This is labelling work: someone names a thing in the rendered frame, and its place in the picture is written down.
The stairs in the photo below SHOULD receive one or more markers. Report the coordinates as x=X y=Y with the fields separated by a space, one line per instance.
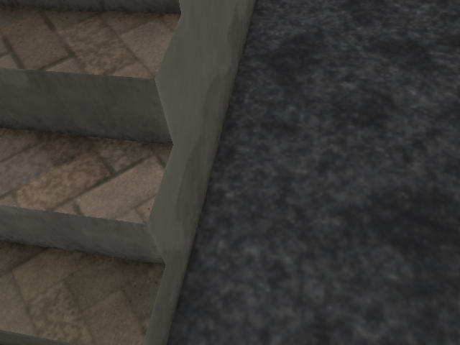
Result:
x=111 y=114

